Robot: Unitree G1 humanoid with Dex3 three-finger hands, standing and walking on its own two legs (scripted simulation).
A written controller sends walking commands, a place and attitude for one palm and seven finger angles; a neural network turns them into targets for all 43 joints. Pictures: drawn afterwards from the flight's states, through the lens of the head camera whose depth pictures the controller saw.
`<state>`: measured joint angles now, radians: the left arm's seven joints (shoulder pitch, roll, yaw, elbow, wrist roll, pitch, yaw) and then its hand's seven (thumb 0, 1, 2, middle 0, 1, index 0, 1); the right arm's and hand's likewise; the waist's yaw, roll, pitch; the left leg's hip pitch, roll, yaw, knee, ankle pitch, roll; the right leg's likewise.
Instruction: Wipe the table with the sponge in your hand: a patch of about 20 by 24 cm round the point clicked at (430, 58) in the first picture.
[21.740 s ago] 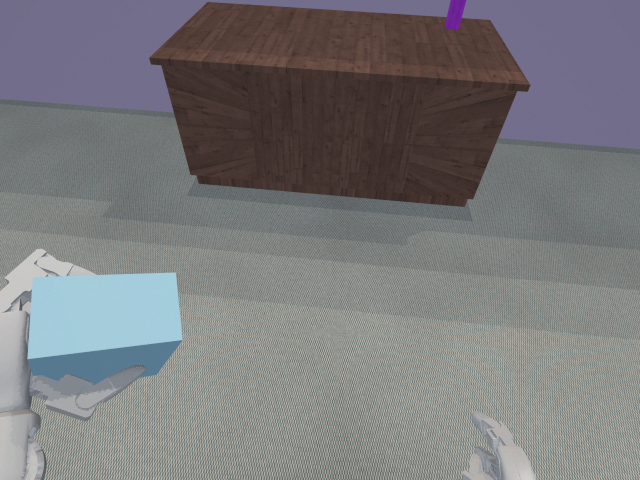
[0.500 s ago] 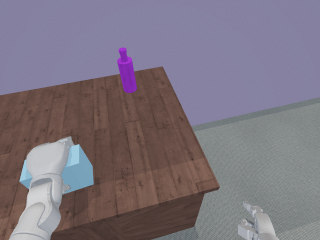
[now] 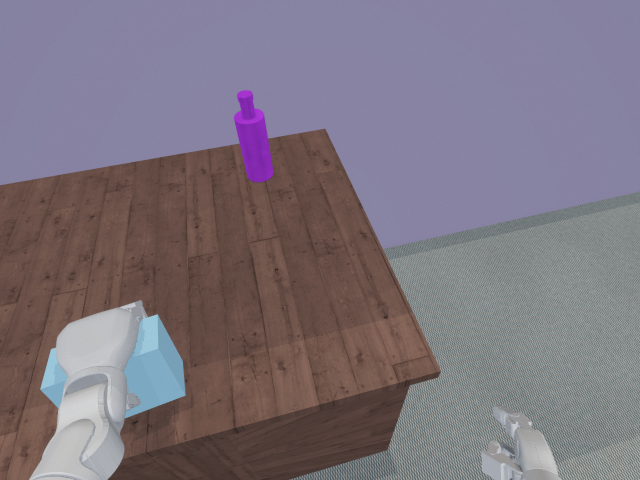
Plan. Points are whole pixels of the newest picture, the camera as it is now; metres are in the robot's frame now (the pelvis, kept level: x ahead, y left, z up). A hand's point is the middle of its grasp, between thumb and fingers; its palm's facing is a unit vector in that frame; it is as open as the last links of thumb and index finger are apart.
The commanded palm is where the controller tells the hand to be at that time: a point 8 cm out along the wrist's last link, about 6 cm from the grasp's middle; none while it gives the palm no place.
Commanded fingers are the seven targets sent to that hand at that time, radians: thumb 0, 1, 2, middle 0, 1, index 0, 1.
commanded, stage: lower the sponge onto the table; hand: left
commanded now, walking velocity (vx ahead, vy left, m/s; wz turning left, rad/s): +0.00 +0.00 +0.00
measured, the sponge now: (126, 380) +0.23 +0.32 -0.04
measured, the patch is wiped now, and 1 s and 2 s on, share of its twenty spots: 0.00 0.10 0.35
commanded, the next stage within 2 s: wipe forward along the first lane in 0.20 s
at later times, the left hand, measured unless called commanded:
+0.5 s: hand (133, 364) +0.25 +0.31 -0.04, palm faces -0.20 -0.07 -0.98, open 10.5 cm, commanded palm +0.25 +0.30 +0.03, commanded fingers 0.00 0.10 1.30 -1.20 -1.60 -1.20 -1.60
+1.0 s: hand (151, 320) +0.32 +0.32 -0.04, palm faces -0.14 -0.01 -0.99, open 10.5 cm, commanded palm +0.30 +0.32 +0.01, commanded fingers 0.00 0.10 1.30 -1.20 -1.60 -1.20 -1.60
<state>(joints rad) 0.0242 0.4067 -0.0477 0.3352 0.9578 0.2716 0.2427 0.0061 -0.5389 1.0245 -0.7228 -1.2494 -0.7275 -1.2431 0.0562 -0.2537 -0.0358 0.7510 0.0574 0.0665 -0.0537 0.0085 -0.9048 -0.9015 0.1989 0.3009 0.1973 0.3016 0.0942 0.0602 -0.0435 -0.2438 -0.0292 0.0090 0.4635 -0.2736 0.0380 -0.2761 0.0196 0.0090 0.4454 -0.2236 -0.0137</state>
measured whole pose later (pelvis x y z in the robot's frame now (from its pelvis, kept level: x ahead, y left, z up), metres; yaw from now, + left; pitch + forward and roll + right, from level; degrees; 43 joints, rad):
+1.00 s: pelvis +0.00 +0.00 -0.01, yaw +0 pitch +11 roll -1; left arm -0.30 0.44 0.01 0.74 1.05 0.12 0.33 0.02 -0.54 1.02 -0.72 -1.24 -0.73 -1.24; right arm 0.17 -0.27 -0.06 0.78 0.05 0.10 -0.04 0.01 -0.90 -0.90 0.20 0.30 0.20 0.30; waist 0.02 0.03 -0.09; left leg -0.48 -0.02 0.00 0.62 -0.33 0.04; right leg -0.49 0.03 -0.01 0.58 -0.27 -0.02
